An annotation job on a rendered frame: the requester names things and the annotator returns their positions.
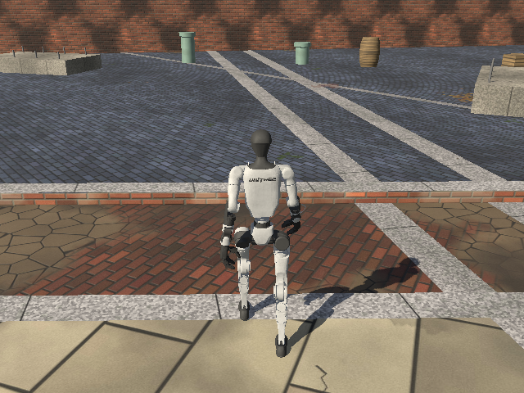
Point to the robot left upper arm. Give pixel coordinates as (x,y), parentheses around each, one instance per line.
(235,175)

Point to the robot right thigh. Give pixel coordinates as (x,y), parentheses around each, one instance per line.
(281,250)

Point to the right robot forearm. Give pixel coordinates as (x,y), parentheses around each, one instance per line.
(295,212)

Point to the left robot forearm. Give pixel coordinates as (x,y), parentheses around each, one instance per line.
(228,226)

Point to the left robot hand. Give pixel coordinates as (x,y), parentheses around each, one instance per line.
(225,258)

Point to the robot right upper arm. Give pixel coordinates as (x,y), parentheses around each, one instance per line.
(290,185)

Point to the robot left shin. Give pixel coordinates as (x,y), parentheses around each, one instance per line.
(243,284)

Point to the right robot hand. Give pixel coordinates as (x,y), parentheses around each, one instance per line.
(290,222)

